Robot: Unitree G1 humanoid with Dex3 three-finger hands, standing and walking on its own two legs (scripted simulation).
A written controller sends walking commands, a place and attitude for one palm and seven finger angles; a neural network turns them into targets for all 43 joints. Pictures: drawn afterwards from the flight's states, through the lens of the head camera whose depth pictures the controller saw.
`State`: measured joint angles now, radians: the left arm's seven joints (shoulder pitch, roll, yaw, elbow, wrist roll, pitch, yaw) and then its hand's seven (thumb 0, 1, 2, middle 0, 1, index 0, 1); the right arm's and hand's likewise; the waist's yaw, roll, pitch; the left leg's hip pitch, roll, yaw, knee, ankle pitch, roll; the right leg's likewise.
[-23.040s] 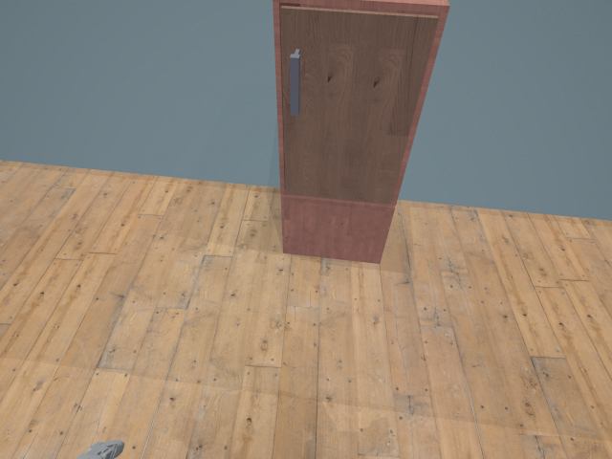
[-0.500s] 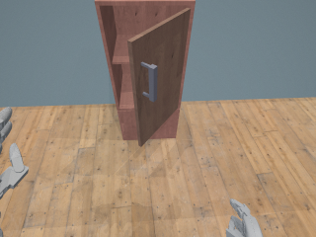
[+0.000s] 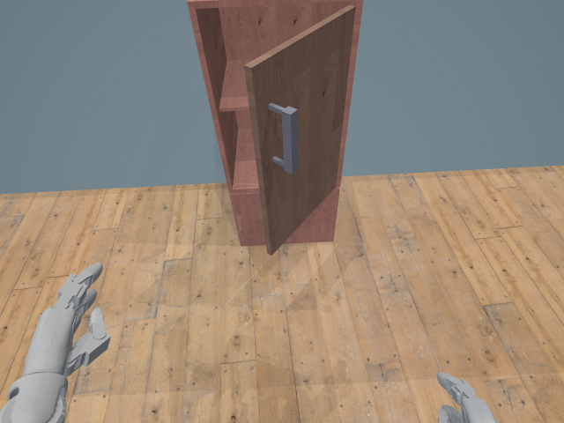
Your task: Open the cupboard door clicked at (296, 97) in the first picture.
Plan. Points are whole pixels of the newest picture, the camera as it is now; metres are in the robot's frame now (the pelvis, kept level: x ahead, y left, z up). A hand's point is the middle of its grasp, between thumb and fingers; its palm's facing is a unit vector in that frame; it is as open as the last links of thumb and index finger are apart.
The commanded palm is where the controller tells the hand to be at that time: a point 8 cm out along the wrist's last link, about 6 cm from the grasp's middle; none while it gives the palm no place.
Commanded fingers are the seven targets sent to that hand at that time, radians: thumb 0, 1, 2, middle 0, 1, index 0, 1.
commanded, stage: let the arm hang, fingers relaxed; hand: left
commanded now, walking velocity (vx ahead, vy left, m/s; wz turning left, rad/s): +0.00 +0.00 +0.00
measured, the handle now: (282, 138) +0.67 +0.05 +0.03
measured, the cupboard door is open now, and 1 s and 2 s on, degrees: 50 50 50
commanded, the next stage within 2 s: look to check the result in 1.00 s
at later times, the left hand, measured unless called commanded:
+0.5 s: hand out of the picture -0.01 +0.19 -0.16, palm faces +0.00 -0.96 -0.27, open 7.2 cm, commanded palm none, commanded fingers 0.00 0.90 0.90 -0.20 -0.30 -0.20 -0.30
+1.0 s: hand out of the picture +0.06 +0.15 -0.16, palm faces +0.01 -0.98 -0.21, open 7.3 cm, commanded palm none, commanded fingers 0.00 0.90 0.90 -0.20 -0.30 -0.20 -0.30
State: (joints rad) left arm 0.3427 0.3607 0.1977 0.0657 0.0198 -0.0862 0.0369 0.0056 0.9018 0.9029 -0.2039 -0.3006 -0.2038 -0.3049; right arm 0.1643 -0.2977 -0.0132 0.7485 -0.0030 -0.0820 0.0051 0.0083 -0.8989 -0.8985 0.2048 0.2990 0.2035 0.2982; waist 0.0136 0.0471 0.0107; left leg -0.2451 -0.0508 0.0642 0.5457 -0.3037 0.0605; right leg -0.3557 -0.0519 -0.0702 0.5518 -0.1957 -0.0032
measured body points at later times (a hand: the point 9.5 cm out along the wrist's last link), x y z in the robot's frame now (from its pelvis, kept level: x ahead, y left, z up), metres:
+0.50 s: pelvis +0.00 -0.02 +0.01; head +0.02 -0.03 +0.46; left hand -0.01 +0.24 -0.14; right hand -0.03 -0.25 -0.15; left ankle -0.01 +0.08 -0.73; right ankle +0.06 -0.12 -0.73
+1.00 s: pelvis +0.02 -0.03 +0.01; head +0.04 -0.03 +0.46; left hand +0.06 +0.21 -0.14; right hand +0.03 -0.25 -0.15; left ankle -0.01 +0.08 -0.73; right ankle +0.06 -0.12 -0.73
